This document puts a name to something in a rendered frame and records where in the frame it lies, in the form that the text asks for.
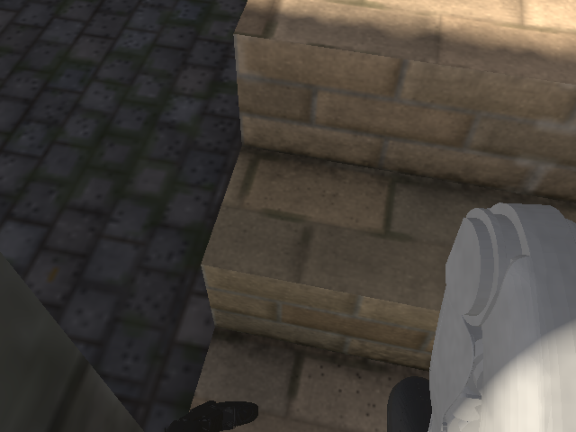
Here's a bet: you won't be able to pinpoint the stairs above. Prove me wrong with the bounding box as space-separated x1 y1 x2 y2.
189 0 576 432

